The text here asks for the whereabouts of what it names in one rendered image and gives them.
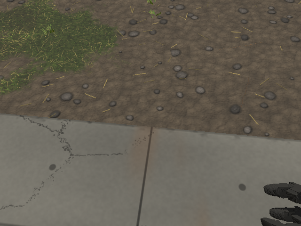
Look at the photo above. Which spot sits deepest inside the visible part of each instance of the right robot hand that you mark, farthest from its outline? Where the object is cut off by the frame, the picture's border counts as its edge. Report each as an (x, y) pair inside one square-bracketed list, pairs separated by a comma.
[(290, 191)]

